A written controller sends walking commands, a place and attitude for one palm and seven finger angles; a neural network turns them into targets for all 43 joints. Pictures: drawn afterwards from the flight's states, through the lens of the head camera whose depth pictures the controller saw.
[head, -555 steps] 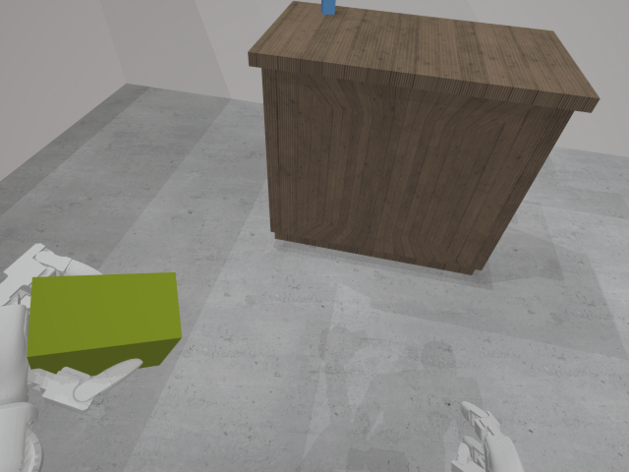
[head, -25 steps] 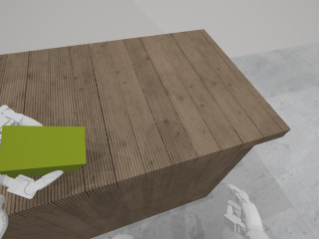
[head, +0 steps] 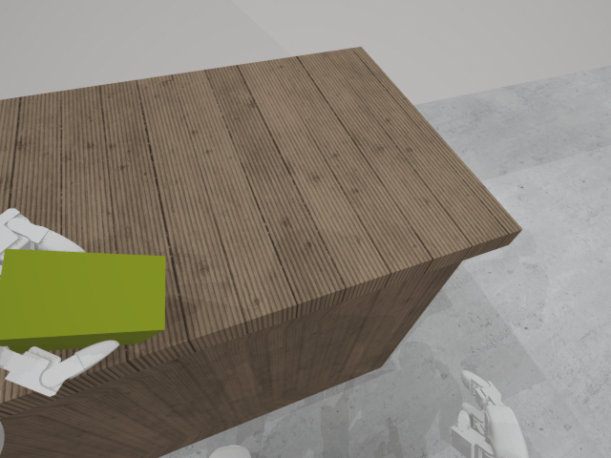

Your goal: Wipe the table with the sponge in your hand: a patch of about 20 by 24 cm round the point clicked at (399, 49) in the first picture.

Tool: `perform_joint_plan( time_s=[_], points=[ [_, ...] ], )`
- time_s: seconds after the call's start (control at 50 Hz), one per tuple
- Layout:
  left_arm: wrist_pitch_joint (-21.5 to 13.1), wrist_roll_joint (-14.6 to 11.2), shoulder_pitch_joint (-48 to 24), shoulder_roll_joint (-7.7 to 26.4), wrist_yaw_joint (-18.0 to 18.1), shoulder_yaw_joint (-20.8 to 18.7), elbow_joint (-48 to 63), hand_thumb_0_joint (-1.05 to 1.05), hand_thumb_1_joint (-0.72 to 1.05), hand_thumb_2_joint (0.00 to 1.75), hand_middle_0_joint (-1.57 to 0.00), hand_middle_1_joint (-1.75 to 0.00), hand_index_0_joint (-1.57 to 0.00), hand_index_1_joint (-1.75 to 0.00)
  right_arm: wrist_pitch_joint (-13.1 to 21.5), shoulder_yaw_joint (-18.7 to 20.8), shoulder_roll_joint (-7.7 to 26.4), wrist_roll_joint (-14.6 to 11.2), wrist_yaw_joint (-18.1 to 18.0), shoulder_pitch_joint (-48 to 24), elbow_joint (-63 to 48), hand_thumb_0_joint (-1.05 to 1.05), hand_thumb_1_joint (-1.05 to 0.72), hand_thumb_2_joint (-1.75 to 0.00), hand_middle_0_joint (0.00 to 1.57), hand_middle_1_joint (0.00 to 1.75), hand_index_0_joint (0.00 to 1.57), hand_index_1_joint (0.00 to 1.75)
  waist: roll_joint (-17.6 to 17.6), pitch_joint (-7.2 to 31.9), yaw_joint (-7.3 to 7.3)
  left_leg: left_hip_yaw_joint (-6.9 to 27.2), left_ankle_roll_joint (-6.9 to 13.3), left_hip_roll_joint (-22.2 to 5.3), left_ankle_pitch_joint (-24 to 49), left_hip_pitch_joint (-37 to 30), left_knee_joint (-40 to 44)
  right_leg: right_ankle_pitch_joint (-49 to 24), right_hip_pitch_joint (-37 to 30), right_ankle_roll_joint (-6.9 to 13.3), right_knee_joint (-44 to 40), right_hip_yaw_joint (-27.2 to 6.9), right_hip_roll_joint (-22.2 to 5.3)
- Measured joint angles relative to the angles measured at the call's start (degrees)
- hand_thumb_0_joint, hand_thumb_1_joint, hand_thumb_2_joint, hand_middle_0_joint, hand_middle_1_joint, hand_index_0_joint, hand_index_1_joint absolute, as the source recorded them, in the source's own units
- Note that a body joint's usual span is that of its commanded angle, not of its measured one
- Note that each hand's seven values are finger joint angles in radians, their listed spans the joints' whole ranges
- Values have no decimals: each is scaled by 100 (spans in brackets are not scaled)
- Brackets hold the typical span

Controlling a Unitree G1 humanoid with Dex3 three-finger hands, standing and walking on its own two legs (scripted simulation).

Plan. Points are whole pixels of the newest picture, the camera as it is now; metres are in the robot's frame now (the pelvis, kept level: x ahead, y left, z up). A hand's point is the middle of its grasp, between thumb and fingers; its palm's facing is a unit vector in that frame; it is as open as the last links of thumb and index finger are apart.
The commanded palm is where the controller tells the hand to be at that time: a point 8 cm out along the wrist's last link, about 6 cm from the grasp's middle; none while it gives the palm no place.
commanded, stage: shuffle to correct the standing spot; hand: left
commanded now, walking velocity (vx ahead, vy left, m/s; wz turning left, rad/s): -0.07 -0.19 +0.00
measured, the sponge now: (107, 304) +0.23 +0.21 +0.14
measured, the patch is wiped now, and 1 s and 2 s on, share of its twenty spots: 0.00 0.00 0.00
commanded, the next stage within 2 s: none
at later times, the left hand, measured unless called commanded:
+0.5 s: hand (39, 313) +0.21 +0.25 +0.16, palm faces +0.35 -0.84 -0.41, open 10.7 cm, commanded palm +0.15 +0.29 +0.18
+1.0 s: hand (59, 302) +0.22 +0.24 +0.16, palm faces +0.33 -0.84 -0.43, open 10.7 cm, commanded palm +0.16 +0.28 +0.18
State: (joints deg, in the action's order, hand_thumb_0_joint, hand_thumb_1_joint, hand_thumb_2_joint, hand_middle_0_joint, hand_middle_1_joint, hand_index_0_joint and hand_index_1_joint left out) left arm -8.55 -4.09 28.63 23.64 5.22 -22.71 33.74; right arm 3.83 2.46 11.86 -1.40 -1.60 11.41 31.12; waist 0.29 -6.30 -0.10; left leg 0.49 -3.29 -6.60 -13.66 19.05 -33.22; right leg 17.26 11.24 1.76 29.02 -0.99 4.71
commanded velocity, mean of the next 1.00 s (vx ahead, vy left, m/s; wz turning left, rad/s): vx -0.05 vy -0.19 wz -0.02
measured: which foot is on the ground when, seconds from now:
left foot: down 0.00-1.00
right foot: down 0.00-1.00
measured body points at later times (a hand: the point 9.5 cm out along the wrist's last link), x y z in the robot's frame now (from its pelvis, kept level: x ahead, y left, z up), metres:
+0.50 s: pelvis -0.01 +0.01 +0.00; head +0.04 +0.03 +0.44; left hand +0.18 +0.30 +0.18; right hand +0.17 -0.21 -0.08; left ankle +0.04 +0.16 -0.73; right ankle -0.02 -0.10 -0.73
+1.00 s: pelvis +0.01 +0.00 -0.01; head +0.05 +0.02 +0.44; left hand +0.20 +0.28 +0.19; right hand +0.19 -0.23 -0.08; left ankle +0.04 +0.16 -0.73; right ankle -0.02 -0.10 -0.73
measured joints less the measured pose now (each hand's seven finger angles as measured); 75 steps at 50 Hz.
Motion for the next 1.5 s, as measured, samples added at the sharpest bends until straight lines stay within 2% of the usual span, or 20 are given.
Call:
perform_joint_plan(
  time_s=[0.42, 0.76, 0.86, 0.94, 1.04, 1.24, 1.5],
  points=[
    [76, -18, -134, -129, -35, 68, -15, -1, -53, 102, -66, -136, -66, -136, 46, -216, -204, 38, 52, 5, -8, 1, -90, -90, 20, 30, 20, 30, -51, 20, -132, 82, 63, 48, 28, 164, -109, -29, 108, -36, 65, 83, -35],
    [62, -34, -40, 33, -35, -13, 155, -1, -53, 102, -66, -136, -66, -136, -12, -113, -102, 19, 67, -40, -19, 1, -90, -90, 20, 30, 20, 30, -4, -39, -45, 120, -18, 23, -137, 124, -240, 163, 64, 14, 211, 120, -8],
    [53, -20, -33, 60, -35, -23, 126, -1, -53, 102, -66, -136, -66, -136, -23, -103, -84, 7, 72, -44, -40, 1, -90, -90, 20, 30, 20, 30, -86, -51, -28, 189, -36, -23, -135, 118, -231, 111, -16, 43, 81, 177, 48],
    [34, -42, 30, 42, -16, -29, 143, -1, -53, 102, -66, -136, -66, -136, -39, -104, -80, 11, 80, -60, -26, 1, -90, -90, 20, 30, 20, 30, -50, -20, -49, 141, 15, -19, -182, 142, -298, 176, 58, 73, 213, 137, 38],
    [46, -48, -54, 8, 3, -4, 120, -1, -53, 102, -66, -136, -66, -136, -81, -105, -82, 16, 58, -83, -21, 1, -90, -90, 20, 30, 20, 30, -6, -25, -51, 85, -29, 5, -202, 121, -313, 239, 96, 31, 327, 89, 2],
    [34, -41, 53, 88, -14, -54, 210, -1, -53, 102, -66, -136, -66, -136, -40, -152, -151, 5, 86, -59, -91, 1, -90, -90, 20, 30, 20, 30, -51, -75, -27, 118, -20, -40, -130, 157, -263, 92, 65, 31, 139, 111, 50],
    [76, -20, -8, 17, 14, -24, 108, -1, -53, 102, -66, -136, -66, -136, -16, -161, -130, 1, 61, -8, -76, 1, -90, -90, 20, 30, 20, 30, -110, -50, -60, 129, 20, -12, -45, 180, -213, -4, 65, -20, 57, 126, 23]
  ],
)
